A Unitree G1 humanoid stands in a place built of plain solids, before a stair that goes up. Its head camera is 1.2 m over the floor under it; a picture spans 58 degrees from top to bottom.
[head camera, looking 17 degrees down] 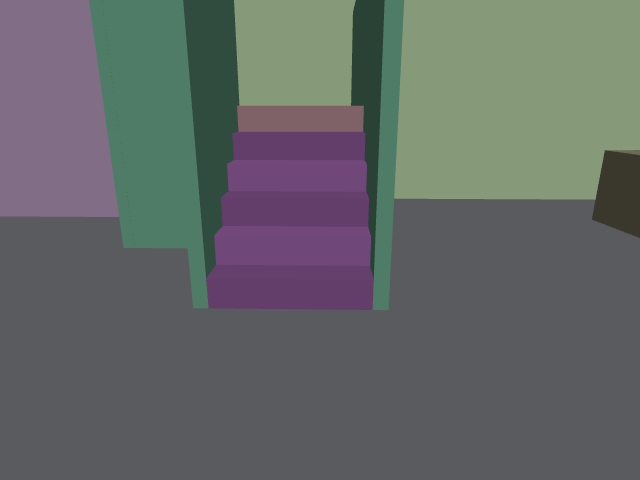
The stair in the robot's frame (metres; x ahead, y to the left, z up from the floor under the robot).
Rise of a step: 0.20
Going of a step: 0.24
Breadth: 1.02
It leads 1 degrees to the right of straight ahead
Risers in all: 6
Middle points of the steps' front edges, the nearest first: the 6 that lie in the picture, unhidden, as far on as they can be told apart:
2.45 0.18 0.20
2.69 0.18 0.41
2.93 0.17 0.61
3.17 0.17 0.81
3.41 0.16 1.01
3.65 0.16 1.22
